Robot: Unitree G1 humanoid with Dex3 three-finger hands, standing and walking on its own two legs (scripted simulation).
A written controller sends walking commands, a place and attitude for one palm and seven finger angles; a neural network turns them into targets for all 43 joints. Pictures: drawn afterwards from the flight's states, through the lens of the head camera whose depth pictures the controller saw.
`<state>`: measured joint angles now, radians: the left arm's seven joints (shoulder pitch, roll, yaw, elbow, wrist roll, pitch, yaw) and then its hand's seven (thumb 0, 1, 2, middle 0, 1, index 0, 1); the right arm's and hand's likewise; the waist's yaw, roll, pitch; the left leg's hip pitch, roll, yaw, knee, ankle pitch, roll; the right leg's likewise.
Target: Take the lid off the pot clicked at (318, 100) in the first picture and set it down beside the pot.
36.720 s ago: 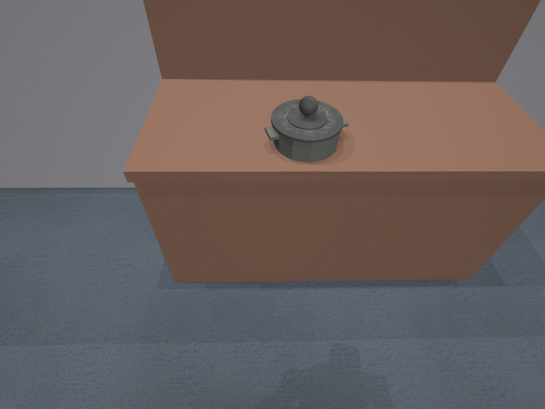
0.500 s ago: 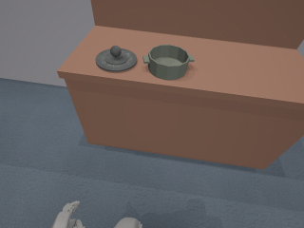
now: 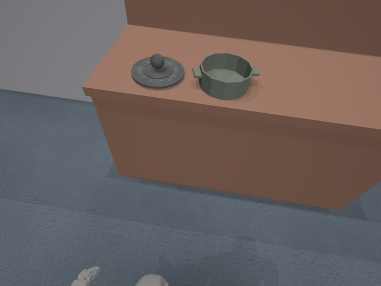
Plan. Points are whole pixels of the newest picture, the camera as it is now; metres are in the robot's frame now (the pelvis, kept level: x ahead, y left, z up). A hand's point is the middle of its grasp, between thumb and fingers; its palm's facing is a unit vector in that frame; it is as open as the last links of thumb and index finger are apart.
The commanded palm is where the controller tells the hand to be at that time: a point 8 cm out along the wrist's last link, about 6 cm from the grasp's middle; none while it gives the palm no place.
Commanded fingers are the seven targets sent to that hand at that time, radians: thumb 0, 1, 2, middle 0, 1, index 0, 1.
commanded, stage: stop stepping back and stand still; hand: left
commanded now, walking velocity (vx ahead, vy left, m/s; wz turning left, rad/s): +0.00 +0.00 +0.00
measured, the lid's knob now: (157, 61) +0.85 +0.13 +0.00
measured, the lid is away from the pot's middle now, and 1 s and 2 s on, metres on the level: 0.26 0.26 0.26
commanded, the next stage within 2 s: let the arm hang, fingers relaxed in 0.70 s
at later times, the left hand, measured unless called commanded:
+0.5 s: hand out of the picture +0.11 +0.20 -0.12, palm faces -0.01 -0.98 -0.19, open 7.4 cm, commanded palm none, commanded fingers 0.00 0.90 0.90 -0.20 -0.30 -0.20 -0.30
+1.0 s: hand out of the picture +0.07 +0.20 -0.13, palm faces -0.02 -0.98 -0.19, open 7.3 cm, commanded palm none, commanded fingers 0.00 0.90 0.90 -0.20 -0.30 -0.20 -0.30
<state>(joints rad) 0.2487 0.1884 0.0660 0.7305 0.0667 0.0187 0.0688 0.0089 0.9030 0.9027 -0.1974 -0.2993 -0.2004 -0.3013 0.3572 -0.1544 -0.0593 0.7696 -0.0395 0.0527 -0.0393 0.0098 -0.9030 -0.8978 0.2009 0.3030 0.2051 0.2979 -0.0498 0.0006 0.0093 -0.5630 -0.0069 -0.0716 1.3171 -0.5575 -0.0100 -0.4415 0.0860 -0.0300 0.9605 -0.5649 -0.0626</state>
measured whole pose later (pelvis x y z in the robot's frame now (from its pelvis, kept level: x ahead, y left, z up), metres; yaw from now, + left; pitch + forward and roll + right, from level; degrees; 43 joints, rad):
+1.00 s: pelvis +0.05 +0.03 +0.05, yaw -3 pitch -1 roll -1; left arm 0.29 0.16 0.02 1.06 0.01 -0.01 0.05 0.01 0.92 0.90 -0.20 -0.30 -0.20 -0.30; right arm 0.34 -0.09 -0.04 1.10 0.00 -0.01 -0.04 0.00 -0.91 -0.90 0.20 0.30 0.20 0.30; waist -0.02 -0.02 0.01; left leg -0.09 0.01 0.06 0.50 -0.40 0.02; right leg -0.16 0.02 0.04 0.51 -0.34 0.00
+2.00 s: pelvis +0.03 +0.02 +0.06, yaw -3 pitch -1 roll +0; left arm 0.30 0.15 0.02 1.09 0.01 -0.01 0.05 0.01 0.92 0.90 -0.20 -0.30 -0.20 -0.30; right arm 0.34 -0.10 -0.04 1.12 0.00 -0.01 -0.04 0.00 -0.91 -0.90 0.20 0.30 0.20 0.30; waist -0.02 -0.01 0.03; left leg -0.09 0.01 0.05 0.47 -0.36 0.02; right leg -0.17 0.02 0.03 0.49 -0.31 0.00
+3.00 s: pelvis +0.03 +0.02 +0.06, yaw -3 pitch -1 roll +0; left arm 0.30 0.15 0.02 1.10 0.01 -0.02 0.05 0.01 0.92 0.90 -0.20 -0.30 -0.20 -0.30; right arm 0.33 -0.10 -0.04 1.12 0.00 -0.01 -0.04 0.00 -0.91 -0.90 0.20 0.30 0.20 0.30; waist -0.02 -0.01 0.04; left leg -0.09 0.01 0.05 0.46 -0.35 0.01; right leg -0.16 0.02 0.03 0.48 -0.30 -0.01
